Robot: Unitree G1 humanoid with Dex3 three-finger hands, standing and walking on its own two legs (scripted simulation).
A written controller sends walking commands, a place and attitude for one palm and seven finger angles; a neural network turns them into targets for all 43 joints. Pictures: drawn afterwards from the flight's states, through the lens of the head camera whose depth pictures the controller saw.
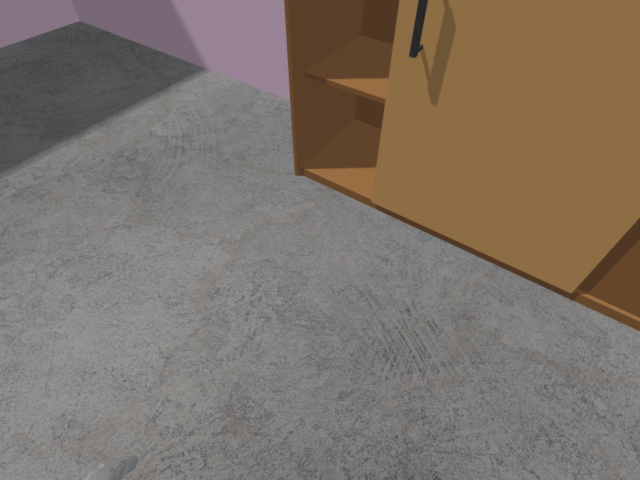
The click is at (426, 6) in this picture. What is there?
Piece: wardrobe's sliding door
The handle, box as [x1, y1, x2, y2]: [409, 0, 427, 57]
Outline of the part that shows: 427,0 418,1 409,56 412,57 416,56 417,52 422,48 422,45 419,43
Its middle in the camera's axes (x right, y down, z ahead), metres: +0.28 -0.63 +1.07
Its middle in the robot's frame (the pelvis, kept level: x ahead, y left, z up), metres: +1.25 -0.21 +0.09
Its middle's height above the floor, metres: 0.85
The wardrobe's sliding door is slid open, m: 0.41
